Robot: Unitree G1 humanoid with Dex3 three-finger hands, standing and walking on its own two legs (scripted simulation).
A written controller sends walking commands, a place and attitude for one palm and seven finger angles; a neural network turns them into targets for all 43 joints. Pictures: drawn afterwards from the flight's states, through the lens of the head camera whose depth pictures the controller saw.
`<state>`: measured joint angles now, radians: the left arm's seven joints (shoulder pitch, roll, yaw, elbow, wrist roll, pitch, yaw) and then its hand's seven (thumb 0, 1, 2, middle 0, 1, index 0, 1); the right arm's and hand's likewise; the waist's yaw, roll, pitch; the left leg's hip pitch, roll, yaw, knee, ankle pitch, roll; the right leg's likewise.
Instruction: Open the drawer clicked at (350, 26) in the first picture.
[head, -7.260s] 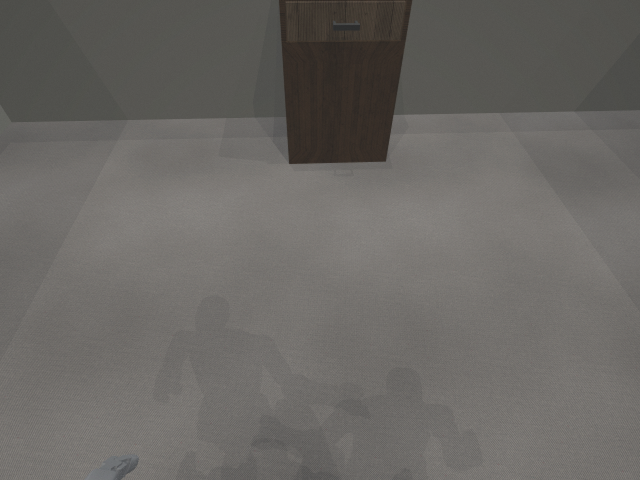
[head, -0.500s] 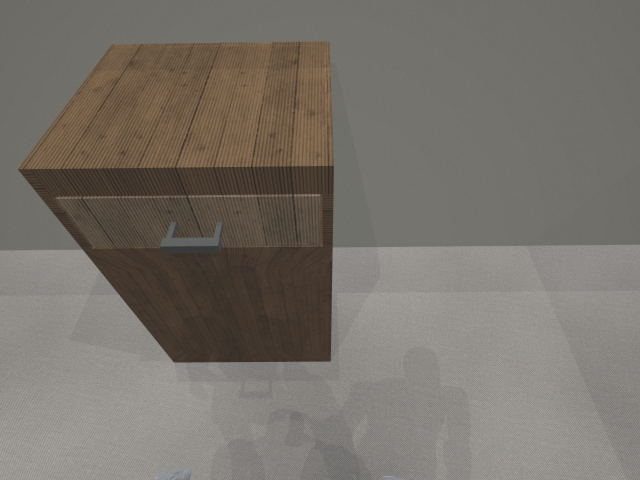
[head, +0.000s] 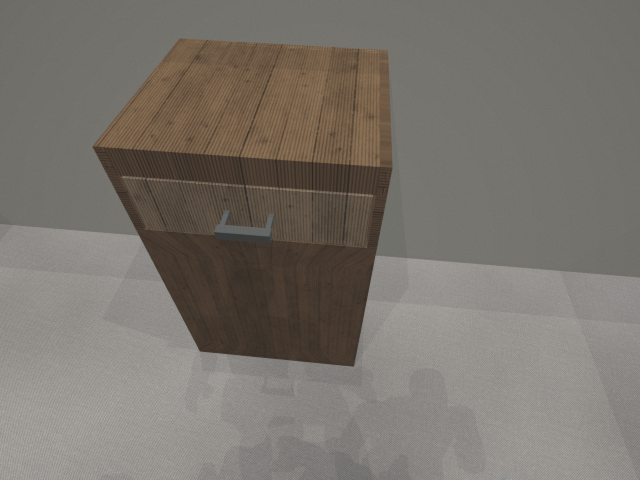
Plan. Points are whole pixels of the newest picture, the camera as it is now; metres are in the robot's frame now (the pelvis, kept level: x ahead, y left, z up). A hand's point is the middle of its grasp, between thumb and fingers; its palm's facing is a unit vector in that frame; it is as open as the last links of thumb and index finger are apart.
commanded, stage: come to a stop and stand still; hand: left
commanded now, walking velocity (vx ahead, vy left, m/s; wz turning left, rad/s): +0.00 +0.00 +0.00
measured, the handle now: (246, 225) +0.55 +0.18 -0.07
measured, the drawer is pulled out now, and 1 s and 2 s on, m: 0.00 0.00 0.00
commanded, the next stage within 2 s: look again from close up in 0.68 s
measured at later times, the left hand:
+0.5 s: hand out of the picture -0.04 +0.23 -0.16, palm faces +0.00 -0.98 -0.17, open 7.4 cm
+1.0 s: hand out of the picture -0.08 +0.19 -0.16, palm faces +0.05 -0.99 -0.16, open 7.4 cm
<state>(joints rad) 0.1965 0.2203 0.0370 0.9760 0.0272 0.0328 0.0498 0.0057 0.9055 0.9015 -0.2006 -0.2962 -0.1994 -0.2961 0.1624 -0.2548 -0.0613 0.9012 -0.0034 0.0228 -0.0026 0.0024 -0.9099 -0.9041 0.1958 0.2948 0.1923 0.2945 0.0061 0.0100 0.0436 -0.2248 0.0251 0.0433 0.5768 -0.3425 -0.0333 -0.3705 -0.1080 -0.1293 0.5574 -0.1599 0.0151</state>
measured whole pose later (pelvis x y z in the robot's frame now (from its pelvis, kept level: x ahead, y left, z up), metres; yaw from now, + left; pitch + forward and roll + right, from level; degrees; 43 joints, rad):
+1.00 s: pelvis -0.06 +0.04 +0.01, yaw +0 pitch -2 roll +1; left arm 0.37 0.11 0.00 1.08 0.02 0.00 0.02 0.01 0.91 0.90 -0.20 -0.30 -0.19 -0.30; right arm 0.32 -0.15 0.00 1.04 -0.02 0.00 -0.02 0.01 -0.91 -0.90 0.20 0.30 0.20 0.30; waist 0.00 0.01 -0.01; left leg -0.24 -0.05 0.09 0.46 -0.19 0.07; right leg -0.30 0.00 -0.03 0.47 -0.14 -0.02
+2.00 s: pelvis +0.02 +0.02 +0.01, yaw -1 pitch +0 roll +1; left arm 0.29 0.14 0.03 1.06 0.02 0.01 0.04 0.02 0.92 0.90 -0.20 -0.30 -0.20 -0.30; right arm 0.30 -0.12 0.00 1.08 -0.01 -0.02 -0.07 0.02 -0.92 -0.90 0.20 0.30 0.20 0.30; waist 0.01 -0.01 0.06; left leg -0.16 -0.03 0.08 0.45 -0.30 0.03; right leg -0.24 0.03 -0.02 0.52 -0.28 -0.05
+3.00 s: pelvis +0.02 +0.01 +0.01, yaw -1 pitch -1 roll +0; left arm 0.31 0.13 -0.02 1.13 0.01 -0.02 0.03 0.02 0.92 0.90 -0.20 -0.30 -0.20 -0.30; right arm 0.32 -0.12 0.03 1.12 -0.01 -0.02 -0.03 0.00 -0.91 -0.90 0.20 0.30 0.19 0.29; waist 0.00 -0.01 0.02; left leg -0.14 0.00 0.05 0.45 -0.30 0.02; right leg -0.20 0.05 -0.03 0.47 -0.26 -0.06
